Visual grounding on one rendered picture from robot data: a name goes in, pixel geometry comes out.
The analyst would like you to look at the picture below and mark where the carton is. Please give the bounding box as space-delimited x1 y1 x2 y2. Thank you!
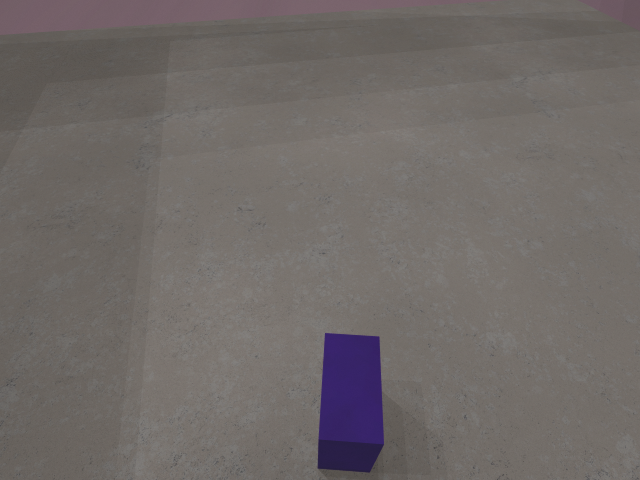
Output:
318 333 384 473

